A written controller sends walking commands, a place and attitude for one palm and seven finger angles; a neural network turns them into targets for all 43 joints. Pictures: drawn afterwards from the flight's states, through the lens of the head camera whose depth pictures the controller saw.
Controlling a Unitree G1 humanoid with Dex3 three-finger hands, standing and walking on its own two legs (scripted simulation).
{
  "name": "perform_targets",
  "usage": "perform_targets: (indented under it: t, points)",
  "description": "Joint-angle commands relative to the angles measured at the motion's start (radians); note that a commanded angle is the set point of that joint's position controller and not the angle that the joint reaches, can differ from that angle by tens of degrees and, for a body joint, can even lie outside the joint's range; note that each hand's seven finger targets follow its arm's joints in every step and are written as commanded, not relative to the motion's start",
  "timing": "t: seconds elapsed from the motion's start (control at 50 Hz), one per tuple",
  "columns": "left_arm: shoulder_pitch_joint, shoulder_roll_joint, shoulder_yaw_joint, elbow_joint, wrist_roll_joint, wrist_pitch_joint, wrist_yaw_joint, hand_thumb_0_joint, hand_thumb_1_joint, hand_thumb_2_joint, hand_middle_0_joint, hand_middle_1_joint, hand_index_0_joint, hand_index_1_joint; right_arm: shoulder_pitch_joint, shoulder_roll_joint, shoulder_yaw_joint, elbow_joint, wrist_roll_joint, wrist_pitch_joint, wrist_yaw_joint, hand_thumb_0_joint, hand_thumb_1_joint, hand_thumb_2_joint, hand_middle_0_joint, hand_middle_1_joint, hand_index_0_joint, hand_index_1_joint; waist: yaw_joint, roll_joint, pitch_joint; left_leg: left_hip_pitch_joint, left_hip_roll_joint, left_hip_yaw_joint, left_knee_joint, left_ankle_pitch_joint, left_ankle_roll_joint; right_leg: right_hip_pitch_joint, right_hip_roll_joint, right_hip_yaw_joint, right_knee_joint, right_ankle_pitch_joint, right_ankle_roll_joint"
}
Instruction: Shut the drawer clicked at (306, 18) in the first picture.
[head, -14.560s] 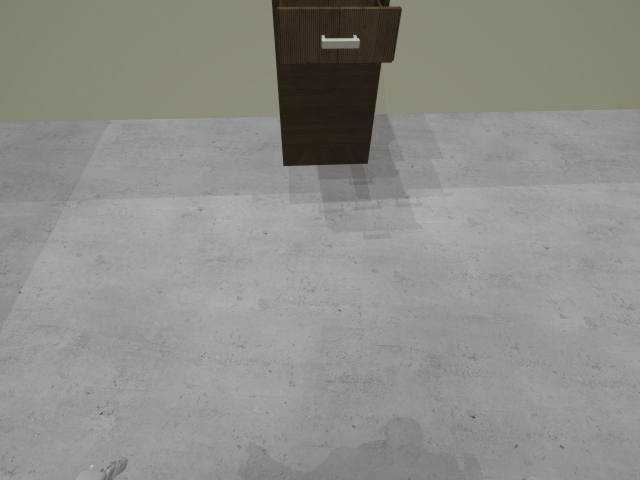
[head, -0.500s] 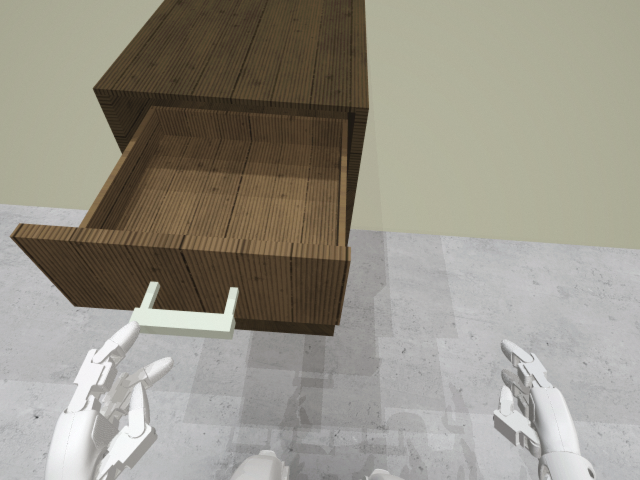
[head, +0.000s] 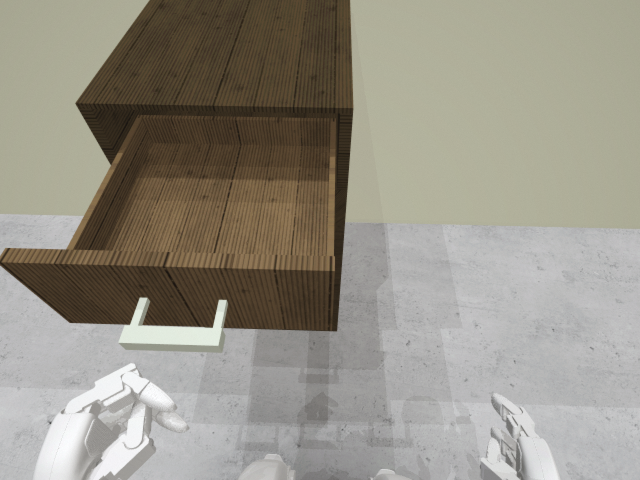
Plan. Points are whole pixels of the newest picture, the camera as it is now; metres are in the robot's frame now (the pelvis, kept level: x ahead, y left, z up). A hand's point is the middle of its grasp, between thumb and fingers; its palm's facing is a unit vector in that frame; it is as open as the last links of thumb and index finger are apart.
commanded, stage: raise the hand and make a fist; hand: left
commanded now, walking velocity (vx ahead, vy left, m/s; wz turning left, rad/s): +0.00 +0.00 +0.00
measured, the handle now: (178, 322) +0.30 +0.20 +0.03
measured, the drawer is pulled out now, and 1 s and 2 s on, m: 0.29 0.29 0.29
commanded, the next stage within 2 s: bring the fist close to the handle in 0.98 s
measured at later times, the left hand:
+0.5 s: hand (132, 464) +0.13 +0.16 +0.11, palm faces +0.05 -1.00 -0.03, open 3.2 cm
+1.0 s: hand (131, 466) +0.13 +0.16 +0.12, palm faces +0.05 -1.00 -0.04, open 3.3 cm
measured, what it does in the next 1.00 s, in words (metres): stands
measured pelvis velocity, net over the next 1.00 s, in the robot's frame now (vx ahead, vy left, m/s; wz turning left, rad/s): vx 0.00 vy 0.02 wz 0.00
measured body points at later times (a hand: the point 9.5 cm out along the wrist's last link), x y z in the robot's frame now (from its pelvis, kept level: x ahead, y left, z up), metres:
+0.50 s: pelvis +0.00 +0.02 +0.01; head +0.02 +0.01 +0.46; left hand +0.13 +0.22 +0.12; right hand +0.22 -0.18 -0.04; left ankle +0.02 +0.11 -0.68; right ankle +0.00 -0.07 -0.68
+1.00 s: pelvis +0.00 +0.02 +0.01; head +0.01 +0.01 +0.46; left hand +0.12 +0.21 +0.13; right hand +0.20 -0.20 -0.04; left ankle +0.02 +0.11 -0.68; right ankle +0.00 -0.07 -0.68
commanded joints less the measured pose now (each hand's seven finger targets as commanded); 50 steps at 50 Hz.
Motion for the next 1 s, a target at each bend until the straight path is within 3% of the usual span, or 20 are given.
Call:
perform_targets:
  t: [0.0,0.06,0.08,0.22,0.26,0.3,0.32,0.34,0.4,0.44,0.48,0.52,0.56,0.62,0.64,0.78,0.84,0.98]
  points:
    - [0.101,0.077,0.027,-0.255,-0.002,-0.087,0.040,0.000,0.900,0.900,-1.140,-1.318,-1.140,-1.318,-0.115,-0.094,-0.036,-0.206,0.008,-0.077,0.001,0.000,-0.900,-0.900,0.200,0.300,0.200,0.300,0.014,-0.036,-0.154,0.100,-0.011,-0.038,-0.123,0.217,0.023,0.135,-0.033,0.132,-0.187,0.208,0.063]
    - [0.130,0.048,-0.033,-0.307,0.024,-0.081,0.069,0.000,0.900,0.900,-1.200,-1.383,-1.200,-1.383,-0.118,-0.095,-0.032,-0.232,0.007,-0.072,0.007,0.000,-0.900,-0.900,0.200,0.300,0.200,0.300,0.014,-0.006,-0.131,0.120,-0.009,-0.037,-0.141,0.195,0.026,0.109,-0.024,0.110,-0.184,0.162,0.053]
    - [0.119,0.059,-0.036,-0.318,0.030,-0.074,0.077,0.000,0.900,0.900,-1.220,-1.405,-1.220,-1.405,-0.115,-0.098,-0.031,-0.237,0.008,-0.069,0.007,0.000,-0.900,-0.900,0.200,0.300,0.200,0.300,0.007,-0.013,-0.125,0.121,-0.008,-0.038,-0.146,0.186,0.026,0.105,-0.022,0.104,-0.183,0.154,0.053]
    - [0.198,0.078,-0.022,-0.384,0.058,-0.013,0.125,0.000,0.900,0.900,-1.360,-1.557,-1.360,-1.557,-0.125,-0.089,-0.023,-0.271,0.011,-0.031,0.011,0.000,-0.900,-0.900,0.200,0.300,0.200,0.300,0.029,-0.014,-0.110,0.147,-0.002,-0.039,-0.175,0.201,0.025,0.136,-0.011,0.081,-0.186,0.181,0.046]
    - [0.217,0.046,-0.062,-0.421,0.057,-0.004,0.120,0.000,0.900,0.900,-1.400,-1.600,-1.400,-1.600,-0.123,-0.083,-0.019,-0.285,0.014,-0.031,0.017,0.000,-0.900,-0.900,0.200,0.300,0.200,0.300,0.023,-0.004,-0.105,0.169,0.002,-0.038,-0.181,0.219,0.024,0.133,-0.009,0.070,-0.184,0.203,0.048]
    - [0.209,0.036,-0.092,-0.459,0.056,0.005,0.114,0.000,0.900,0.900,-1.400,-1.600,-1.400,-1.600,-0.126,-0.085,-0.009,-0.295,0.012,-0.035,0.023,0.000,-0.900,-0.900,0.200,0.300,0.200,0.300,0.015,0.010,-0.088,0.171,0.002,-0.046,-0.187,0.211,0.024,0.126,-0.008,0.062,-0.186,0.194,0.048]
    - [0.212,0.056,-0.072,-0.456,0.064,0.013,0.119,0.000,0.900,0.900,-1.400,-1.600,-1.400,-1.600,-0.127,-0.088,-0.010,-0.289,0.012,-0.033,0.022,0.000,-0.900,-0.900,0.200,0.300,0.200,0.300,0.017,-0.012,-0.077,0.172,0.005,-0.051,-0.189,0.215,0.025,0.127,-0.006,0.061,-0.190,0.194,0.046]
    - [0.217,0.032,-0.103,-0.471,0.066,0.016,0.116,0.000,0.900,0.900,-1.400,-1.600,-1.400,-1.600,-0.123,-0.087,-0.006,-0.297,0.011,-0.034,0.024,0.000,-0.900,-0.900,0.200,0.300,0.200,0.300,0.010,-0.001,-0.073,0.178,0.004,-0.050,-0.192,0.200,0.025,0.117,-0.006,0.059,-0.194,0.180,0.048]
    - [0.211,0.047,-0.096,-0.484,0.067,0.033,0.111,0.000,0.900,0.900,-1.400,-1.600,-1.400,-1.600,-0.119,-0.088,-0.004,-0.303,0.014,-0.033,0.023,0.000,-0.900,-0.900,0.200,0.300,0.200,0.300,0.006,-0.032,-0.055,0.169,0.004,-0.058,-0.199,0.168,0.025,0.114,-0.005,0.060,-0.206,0.147,0.049]
    - [0.197,0.053,-0.096,-0.514,0.073,0.041,0.116,0.000,0.900,0.900,-1.400,-1.600,-1.400,-1.600,-0.116,-0.088,0.001,-0.307,0.014,-0.035,0.023,0.000,-0.900,-0.900,0.200,0.300,0.200,0.300,0.009,0.008,-0.058,0.183,0.002,-0.057,-0.206,0.151,0.024,0.115,-0.006,0.064,-0.212,0.123,0.045]
    - [0.223,0.034,-0.119,-0.531,0.070,0.052,0.115,0.000,0.900,0.900,-1.400,-1.600,-1.400,-1.600,-0.117,-0.084,0.005,-0.317,0.016,-0.041,0.026,0.000,-0.900,-0.900,0.200,0.300,0.200,0.300,0.013,-0.013,-0.067,0.186,0.003,-0.058,-0.209,0.156,0.025,0.128,-0.007,0.062,-0.215,0.130,0.047]
    - [0.211,0.063,-0.086,-0.535,0.074,0.061,0.124,0.000,0.900,0.900,-1.400,-1.600,-1.400,-1.600,-0.119,-0.084,0.003,-0.307,0.017,-0.041,0.022,0.000,-0.900,-0.900,0.200,0.300,0.200,0.300,0.017,-0.024,-0.061,0.189,0.003,-0.059,-0.212,0.165,0.024,0.141,-0.006,0.064,-0.223,0.138,0.046]
    - [0.258,0.040,-0.101,-0.560,0.070,0.069,0.121,0.000,0.900,0.900,-1.400,-1.600,-1.400,-1.600,-0.115,-0.079,0.003,-0.314,0.020,-0.044,0.024,0.000,-0.900,-0.900,0.200,0.300,0.200,0.300,0.025,-0.024,-0.088,0.209,0.003,-0.054,-0.217,0.191,0.025,0.161,-0.007,0.060,-0.221,0.168,0.047]
    - [0.253,0.053,-0.084,-0.515,0.075,0.084,0.124,0.000,0.900,0.900,-1.400,-1.600,-1.400,-1.600,-0.128,-0.082,0.002,-0.300,0.021,-0.042,0.022,0.000,-0.900,-0.900,0.200,0.300,0.200,0.300,0.022,-0.037,-0.033,0.188,0.003,-0.056,-0.221,0.178,0.023,0.150,-0.007,0.061,-0.234,0.157,0.047]
    - [0.255,0.033,-0.101,-0.513,0.073,0.085,0.123,0.000,0.900,0.900,-1.400,-1.600,-1.400,-1.600,-0.124,-0.082,0.004,-0.303,0.019,-0.041,0.022,0.000,-0.900,-0.900,0.200,0.300,0.200,0.300,0.019,-0.037,-0.029,0.183,-0.001,-0.053,-0.222,0.170,0.023,0.150,-0.007,0.062,-0.234,0.151,0.048]
    - [0.287,0.039,-0.098,-0.561,0.068,0.060,0.127,0.000,0.900,0.900,-1.400,-1.600,-1.400,-1.600,-0.115,-0.080,-0.004,-0.305,0.020,-0.057,0.028,0.000,-0.900,-0.900,0.200,0.300,0.200,0.300,0.028,-0.006,-0.081,0.210,0.000,-0.046,-0.214,0.227,0.022,0.168,-0.006,0.058,-0.214,0.207,0.046]
    - [0.289,0.047,-0.086,-0.550,0.072,0.050,0.136,0.000,0.900,0.900,-1.400,-1.600,-1.400,-1.600,-0.113,-0.081,-0.006,-0.297,0.019,-0.055,0.029,0.000,-0.900,-0.900,0.200,0.300,0.200,0.300,0.026,0.012,-0.059,0.201,-0.001,-0.044,-0.211,0.216,0.020,0.153,-0.004,0.061,-0.219,0.192,0.044]
    - [0.271,0.034,-0.117,-0.540,0.076,0.045,0.131,0.000,0.900,0.900,-1.400,-1.600,-1.400,-1.600,-0.119,-0.087,-0.005,-0.308,0.018,-0.058,0.030,0.000,-0.900,-0.900,0.200,0.300,0.200,0.300,0.013,-0.038,-0.035,0.168,-0.005,-0.047,-0.204,0.155,0.026,0.134,-0.006,0.072,-0.228,0.130,0.048]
